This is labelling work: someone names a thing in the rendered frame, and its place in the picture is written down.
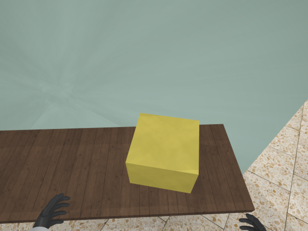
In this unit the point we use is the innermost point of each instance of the robot right hand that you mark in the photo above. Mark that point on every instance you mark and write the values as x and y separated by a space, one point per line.
252 220

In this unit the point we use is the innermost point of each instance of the carton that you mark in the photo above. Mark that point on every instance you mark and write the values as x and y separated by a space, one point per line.
164 153

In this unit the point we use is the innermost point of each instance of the robot left hand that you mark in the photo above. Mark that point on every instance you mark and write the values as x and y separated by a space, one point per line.
45 217

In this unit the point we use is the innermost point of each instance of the table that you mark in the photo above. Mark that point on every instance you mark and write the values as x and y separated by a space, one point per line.
89 166

